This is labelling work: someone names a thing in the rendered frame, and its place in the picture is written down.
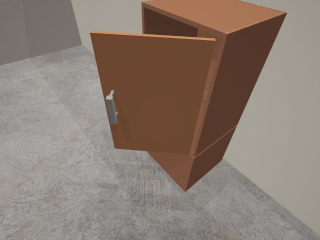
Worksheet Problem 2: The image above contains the cupboard door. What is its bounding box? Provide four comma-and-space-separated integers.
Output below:
90, 30, 216, 155

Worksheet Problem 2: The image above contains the handle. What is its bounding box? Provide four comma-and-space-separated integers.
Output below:
105, 90, 118, 124

